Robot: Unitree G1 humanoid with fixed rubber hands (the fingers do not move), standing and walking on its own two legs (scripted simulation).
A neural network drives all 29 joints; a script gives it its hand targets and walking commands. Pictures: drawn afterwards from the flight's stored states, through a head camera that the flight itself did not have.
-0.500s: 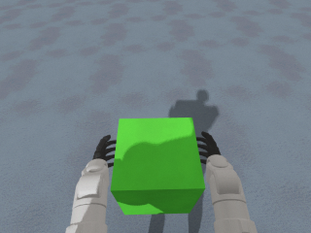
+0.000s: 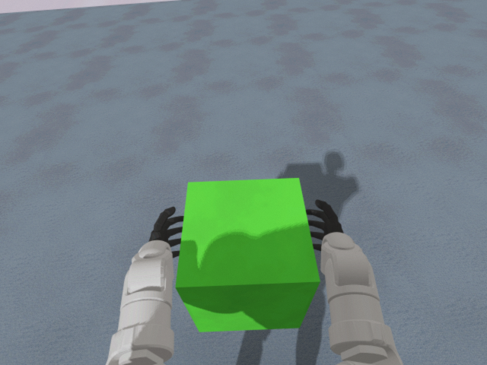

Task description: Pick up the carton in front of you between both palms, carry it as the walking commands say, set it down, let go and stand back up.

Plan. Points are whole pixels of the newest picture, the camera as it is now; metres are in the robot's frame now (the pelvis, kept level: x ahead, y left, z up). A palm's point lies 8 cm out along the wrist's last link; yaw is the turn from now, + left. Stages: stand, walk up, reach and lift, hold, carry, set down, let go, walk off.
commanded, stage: set down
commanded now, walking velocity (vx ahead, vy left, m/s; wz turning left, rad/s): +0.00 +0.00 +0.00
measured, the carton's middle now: (246, 258) +0.32 +0.00 -0.04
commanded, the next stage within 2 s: none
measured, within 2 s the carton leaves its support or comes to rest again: neither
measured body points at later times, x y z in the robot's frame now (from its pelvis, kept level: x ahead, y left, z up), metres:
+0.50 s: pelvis -0.03 +0.03 -0.06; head +0.18 -0.01 +0.33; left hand +0.38 +0.15 -0.15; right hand +0.36 -0.16 -0.15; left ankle -0.02 +0.15 -0.74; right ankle +0.08 -0.09 -0.74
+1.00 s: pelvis -0.04 +0.03 -0.18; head +0.23 +0.00 +0.18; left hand +0.45 +0.12 -0.28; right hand +0.40 -0.18 -0.28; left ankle -0.02 +0.15 -0.74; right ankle +0.08 -0.09 -0.74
